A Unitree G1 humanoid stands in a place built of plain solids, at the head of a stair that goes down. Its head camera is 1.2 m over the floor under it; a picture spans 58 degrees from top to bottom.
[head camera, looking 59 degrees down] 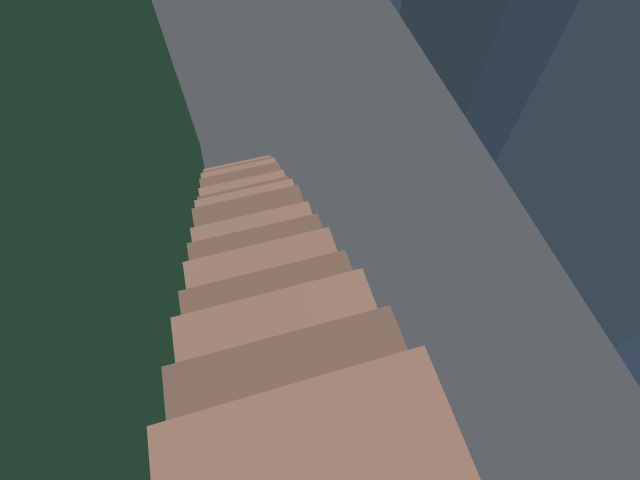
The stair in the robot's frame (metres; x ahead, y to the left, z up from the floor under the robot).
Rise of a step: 0.18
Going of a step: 0.22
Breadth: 0.87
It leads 16 degrees to the left of straight ahead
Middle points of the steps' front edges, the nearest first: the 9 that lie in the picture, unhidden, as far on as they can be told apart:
0.25 0.12 0.00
0.45 0.18 -0.18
0.69 0.25 -0.36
0.88 0.30 -0.55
1.12 0.37 -0.73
1.34 0.43 -0.91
1.56 0.50 -1.10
1.84 0.58 -1.28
2.04 0.63 -1.46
